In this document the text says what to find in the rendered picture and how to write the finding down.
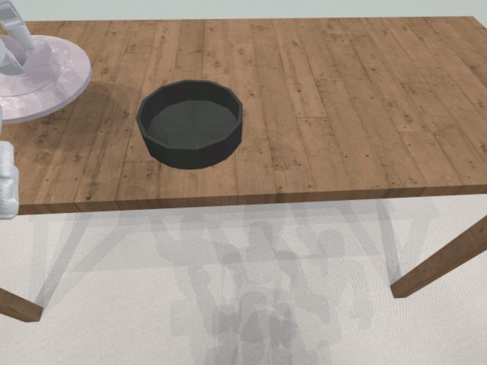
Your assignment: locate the lid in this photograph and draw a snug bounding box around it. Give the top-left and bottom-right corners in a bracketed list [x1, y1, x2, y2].
[0, 35, 92, 124]

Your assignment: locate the left robot upper arm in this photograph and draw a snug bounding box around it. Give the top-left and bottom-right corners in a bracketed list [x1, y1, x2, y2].
[0, 141, 19, 220]

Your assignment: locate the left robot hand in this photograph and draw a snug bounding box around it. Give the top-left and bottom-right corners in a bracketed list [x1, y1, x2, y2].
[0, 0, 35, 76]

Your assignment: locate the pot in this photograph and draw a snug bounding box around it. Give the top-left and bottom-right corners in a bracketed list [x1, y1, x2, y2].
[135, 80, 243, 170]

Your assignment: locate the table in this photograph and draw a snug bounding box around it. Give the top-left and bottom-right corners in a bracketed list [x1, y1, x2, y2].
[0, 16, 487, 322]

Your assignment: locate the knob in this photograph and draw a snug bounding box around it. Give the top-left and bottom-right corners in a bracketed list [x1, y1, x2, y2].
[0, 34, 27, 67]

